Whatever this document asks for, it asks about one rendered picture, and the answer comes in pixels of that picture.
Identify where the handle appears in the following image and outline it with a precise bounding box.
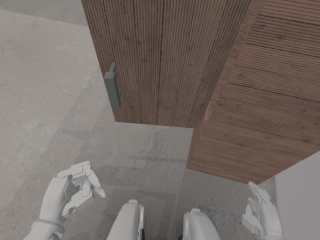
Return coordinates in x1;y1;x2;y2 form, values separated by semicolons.
104;62;122;109

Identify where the right robot hand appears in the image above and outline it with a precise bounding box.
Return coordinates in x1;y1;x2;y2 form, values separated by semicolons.
242;181;285;240

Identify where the right robot thigh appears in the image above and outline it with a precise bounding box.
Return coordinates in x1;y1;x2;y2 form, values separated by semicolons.
183;211;221;240

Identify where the left robot thigh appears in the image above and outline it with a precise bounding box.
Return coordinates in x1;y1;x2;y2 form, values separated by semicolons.
106;202;145;240

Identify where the robot thigh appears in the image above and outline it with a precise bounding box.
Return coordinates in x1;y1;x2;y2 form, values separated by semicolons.
106;202;145;240
183;211;221;240

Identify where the cupboard door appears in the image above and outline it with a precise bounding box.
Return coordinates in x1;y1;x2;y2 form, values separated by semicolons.
81;0;252;129

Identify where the left robot hand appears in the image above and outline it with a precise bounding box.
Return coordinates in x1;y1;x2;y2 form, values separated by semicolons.
39;161;107;225

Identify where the robot left forearm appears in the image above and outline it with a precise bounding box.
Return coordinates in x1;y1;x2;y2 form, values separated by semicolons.
23;220;65;240

